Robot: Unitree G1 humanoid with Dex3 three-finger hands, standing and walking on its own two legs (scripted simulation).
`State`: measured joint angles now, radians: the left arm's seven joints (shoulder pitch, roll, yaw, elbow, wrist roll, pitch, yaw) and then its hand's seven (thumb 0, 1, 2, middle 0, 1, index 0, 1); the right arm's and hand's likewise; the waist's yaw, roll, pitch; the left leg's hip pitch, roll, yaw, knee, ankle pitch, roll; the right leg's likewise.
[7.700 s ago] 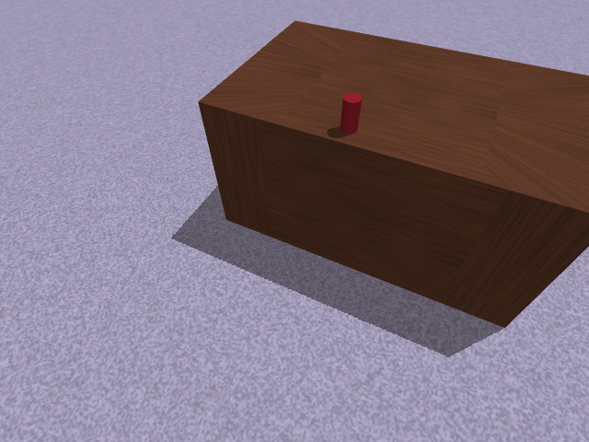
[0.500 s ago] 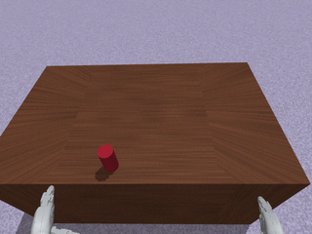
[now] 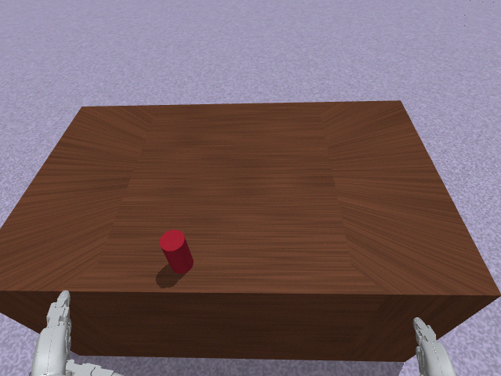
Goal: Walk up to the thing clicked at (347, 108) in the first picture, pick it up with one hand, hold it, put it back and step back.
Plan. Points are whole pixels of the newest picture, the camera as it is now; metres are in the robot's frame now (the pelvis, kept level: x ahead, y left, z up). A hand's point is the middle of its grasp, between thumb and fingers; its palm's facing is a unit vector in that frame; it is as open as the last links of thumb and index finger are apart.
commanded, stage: go down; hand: left
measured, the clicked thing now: (177, 252) +0.40 +0.20 -0.13
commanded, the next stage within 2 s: none
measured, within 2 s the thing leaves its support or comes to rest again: neither
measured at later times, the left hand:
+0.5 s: hand (74, 284) +0.27 +0.33 -0.01, palm faces +0.26 -0.95 -0.17, open 17.6 cm
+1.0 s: hand (68, 264) +0.31 +0.36 -0.01, palm faces +0.23 -0.97 -0.08, open 17.6 cm
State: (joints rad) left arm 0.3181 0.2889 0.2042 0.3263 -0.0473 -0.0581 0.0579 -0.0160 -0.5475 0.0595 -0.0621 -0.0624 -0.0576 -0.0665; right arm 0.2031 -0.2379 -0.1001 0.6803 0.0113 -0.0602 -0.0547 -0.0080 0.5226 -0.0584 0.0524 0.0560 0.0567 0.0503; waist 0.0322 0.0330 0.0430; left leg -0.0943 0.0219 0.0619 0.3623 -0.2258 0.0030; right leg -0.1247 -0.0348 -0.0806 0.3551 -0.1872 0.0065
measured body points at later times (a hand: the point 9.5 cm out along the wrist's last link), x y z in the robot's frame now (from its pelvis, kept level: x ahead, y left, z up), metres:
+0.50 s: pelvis -0.02 +0.01 -0.02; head +0.02 +0.02 +0.43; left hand +0.25 +0.38 +0.00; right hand +0.13 -0.27 -0.11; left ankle -0.02 +0.11 -0.75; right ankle +0.00 -0.12 -0.75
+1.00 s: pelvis -0.01 +0.02 -0.04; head +0.05 +0.05 +0.41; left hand +0.29 +0.41 +0.00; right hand +0.15 -0.24 -0.12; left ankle -0.02 +0.11 -0.75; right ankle +0.00 -0.12 -0.75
